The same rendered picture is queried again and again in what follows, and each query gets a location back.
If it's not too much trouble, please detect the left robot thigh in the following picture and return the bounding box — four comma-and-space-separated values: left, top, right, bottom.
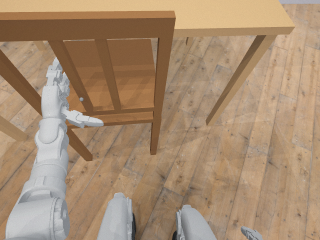
96, 196, 133, 240

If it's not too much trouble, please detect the chair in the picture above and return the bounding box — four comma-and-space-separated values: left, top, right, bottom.
0, 10, 176, 162

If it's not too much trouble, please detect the left robot hand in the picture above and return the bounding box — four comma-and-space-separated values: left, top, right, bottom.
41, 57, 104, 128

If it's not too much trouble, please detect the table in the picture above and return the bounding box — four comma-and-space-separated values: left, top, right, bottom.
0, 0, 296, 142

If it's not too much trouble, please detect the robot left upper arm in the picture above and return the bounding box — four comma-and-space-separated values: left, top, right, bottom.
4, 197, 70, 240

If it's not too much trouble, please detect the right robot hand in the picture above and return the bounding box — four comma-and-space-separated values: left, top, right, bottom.
240, 226, 263, 240

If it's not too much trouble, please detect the robot left forearm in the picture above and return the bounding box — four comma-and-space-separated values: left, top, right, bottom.
5, 117, 69, 239

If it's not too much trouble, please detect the robot thigh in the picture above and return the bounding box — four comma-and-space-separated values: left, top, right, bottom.
175, 208, 217, 240
96, 196, 133, 240

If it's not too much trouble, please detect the right robot thigh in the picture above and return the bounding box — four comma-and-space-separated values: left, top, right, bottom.
175, 208, 217, 240

